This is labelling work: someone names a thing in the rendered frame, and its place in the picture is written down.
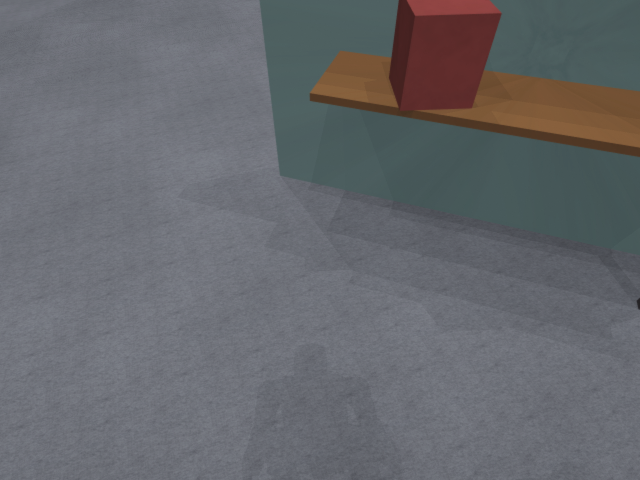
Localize table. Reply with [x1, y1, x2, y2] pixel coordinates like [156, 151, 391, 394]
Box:
[310, 51, 640, 310]

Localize carton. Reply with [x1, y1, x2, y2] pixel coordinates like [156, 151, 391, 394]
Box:
[389, 0, 502, 111]

